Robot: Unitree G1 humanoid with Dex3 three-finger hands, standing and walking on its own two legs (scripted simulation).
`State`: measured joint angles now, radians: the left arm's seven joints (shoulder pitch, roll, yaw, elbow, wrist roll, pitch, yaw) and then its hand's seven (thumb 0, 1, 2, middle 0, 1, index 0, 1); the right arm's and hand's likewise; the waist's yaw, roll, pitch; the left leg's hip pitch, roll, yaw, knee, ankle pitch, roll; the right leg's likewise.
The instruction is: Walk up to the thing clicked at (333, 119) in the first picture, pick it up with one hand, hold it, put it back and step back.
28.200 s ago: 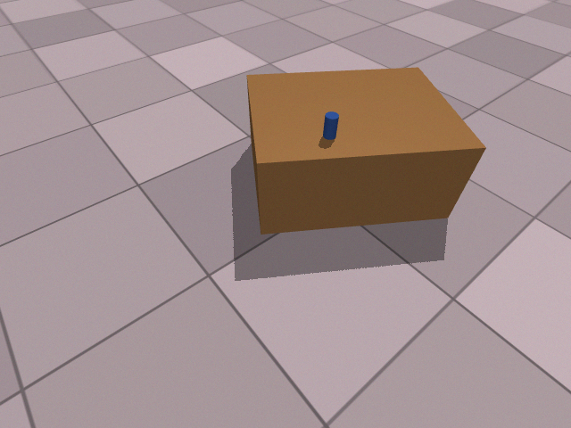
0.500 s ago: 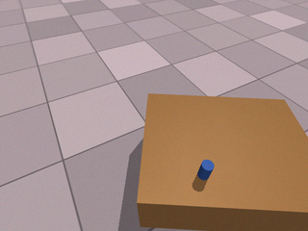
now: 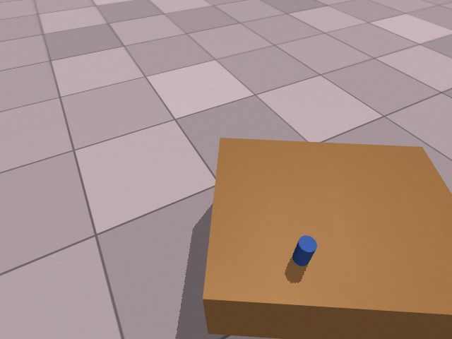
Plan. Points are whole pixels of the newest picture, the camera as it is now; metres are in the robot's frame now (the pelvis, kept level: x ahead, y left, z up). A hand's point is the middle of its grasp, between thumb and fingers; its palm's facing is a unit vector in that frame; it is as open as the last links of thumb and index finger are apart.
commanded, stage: stand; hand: right
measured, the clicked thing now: (304, 251) +0.45 -0.23 -0.31
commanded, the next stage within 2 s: step back in 0.42 s
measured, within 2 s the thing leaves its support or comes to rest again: neither
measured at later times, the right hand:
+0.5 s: hand out of the picture +0.06 -0.26 -0.16, palm faces -0.02 +0.94 -0.34, open 7.4 cm
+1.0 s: hand out of the picture -0.05 -0.22 -0.17, palm faces +0.01 +0.91 -0.41, open 7.4 cm
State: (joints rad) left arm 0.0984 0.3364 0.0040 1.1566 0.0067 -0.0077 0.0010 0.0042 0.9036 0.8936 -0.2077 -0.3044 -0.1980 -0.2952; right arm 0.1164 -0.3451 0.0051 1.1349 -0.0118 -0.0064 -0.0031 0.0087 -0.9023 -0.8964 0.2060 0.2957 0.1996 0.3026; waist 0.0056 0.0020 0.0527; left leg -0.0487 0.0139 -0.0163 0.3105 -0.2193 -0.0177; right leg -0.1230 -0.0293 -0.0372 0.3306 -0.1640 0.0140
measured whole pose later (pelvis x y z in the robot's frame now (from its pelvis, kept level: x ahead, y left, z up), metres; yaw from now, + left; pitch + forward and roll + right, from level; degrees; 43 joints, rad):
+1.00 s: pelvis -0.11 +0.05 -0.02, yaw -2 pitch +0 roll -1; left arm 0.06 0.38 0.06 0.89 0.01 0.05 0.02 0.00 0.90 0.89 -0.21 -0.30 -0.20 -0.29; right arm 0.16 -0.35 -0.05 0.90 -0.02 0.03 -0.02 0.01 -0.90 -0.90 0.21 0.30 0.20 0.30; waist -0.03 -0.03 0.20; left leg -0.31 -0.01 0.03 0.63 -0.32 0.05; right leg -0.40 0.08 0.11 0.98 -0.50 0.01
